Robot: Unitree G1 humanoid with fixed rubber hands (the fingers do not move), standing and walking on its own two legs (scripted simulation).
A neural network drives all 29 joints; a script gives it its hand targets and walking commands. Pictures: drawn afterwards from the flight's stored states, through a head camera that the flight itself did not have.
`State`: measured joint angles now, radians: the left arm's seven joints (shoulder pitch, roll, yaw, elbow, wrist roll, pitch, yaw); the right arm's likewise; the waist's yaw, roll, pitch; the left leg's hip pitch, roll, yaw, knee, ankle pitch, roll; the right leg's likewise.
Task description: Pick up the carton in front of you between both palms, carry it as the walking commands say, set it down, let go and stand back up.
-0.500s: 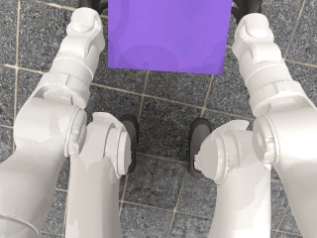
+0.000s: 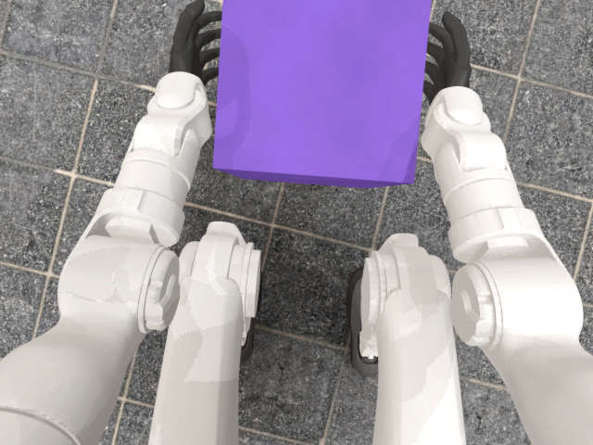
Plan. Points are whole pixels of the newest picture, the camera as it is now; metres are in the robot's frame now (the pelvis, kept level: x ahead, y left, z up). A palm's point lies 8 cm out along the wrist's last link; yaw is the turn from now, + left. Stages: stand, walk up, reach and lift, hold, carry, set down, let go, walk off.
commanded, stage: reach and lift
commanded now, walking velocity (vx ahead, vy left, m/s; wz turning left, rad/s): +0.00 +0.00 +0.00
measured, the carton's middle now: (314, 107) +0.50 +0.01 -0.17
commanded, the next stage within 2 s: none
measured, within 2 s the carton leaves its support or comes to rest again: neither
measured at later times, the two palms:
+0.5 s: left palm (101, 31) +0.47 +0.17 +0.08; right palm (545, 38) +0.48 -0.13 +0.08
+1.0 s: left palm out of the picture +0.43 +0.16 +0.24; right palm out of the picture +0.44 -0.14 +0.24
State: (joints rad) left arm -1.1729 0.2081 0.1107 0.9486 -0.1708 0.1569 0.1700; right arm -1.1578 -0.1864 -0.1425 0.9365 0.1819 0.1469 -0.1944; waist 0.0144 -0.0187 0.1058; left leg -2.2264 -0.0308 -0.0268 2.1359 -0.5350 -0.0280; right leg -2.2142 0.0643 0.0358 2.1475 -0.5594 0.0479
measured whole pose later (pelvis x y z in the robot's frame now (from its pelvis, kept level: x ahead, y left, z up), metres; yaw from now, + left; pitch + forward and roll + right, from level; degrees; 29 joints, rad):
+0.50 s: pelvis +0.02 -0.01 +0.13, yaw +1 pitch +40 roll +0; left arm -0.87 -0.01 0.40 0.65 0.17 0.34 0.04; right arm -0.88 0.04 -0.42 0.65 -0.15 0.32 -0.10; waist 0.01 -0.02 -0.21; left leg -1.92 -0.05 -0.06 1.70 -0.49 -0.04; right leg -1.90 0.08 0.04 1.72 -0.53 0.02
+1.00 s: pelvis +0.07 +0.00 +0.28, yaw +2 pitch +27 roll +0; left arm -0.52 -0.10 0.34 0.59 0.18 0.32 0.04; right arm -0.53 0.11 -0.36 0.61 -0.16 0.30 -0.07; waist 0.01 -0.02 -0.23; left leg -1.23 -0.04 -0.06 1.20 -0.44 -0.02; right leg -1.21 0.06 0.06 1.21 -0.47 0.01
